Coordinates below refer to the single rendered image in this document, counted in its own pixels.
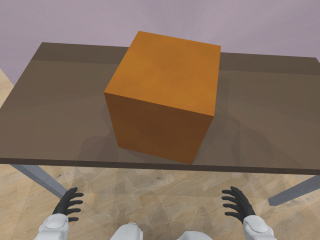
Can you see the table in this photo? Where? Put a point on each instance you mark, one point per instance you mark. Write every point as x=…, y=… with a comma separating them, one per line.
x=266, y=118

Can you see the robot right hand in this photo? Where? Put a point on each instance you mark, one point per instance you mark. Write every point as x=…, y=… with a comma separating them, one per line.
x=243, y=207

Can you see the right robot forearm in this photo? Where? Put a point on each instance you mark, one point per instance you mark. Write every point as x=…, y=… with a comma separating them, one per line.
x=255, y=228

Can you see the carton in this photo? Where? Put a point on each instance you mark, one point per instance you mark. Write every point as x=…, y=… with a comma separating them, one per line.
x=162, y=97

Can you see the left robot forearm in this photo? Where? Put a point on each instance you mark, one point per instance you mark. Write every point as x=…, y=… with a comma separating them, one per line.
x=55, y=227

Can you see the left robot thigh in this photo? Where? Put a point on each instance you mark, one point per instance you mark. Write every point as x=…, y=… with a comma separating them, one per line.
x=128, y=232

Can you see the robot left hand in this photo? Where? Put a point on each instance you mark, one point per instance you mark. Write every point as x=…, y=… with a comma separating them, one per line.
x=65, y=203

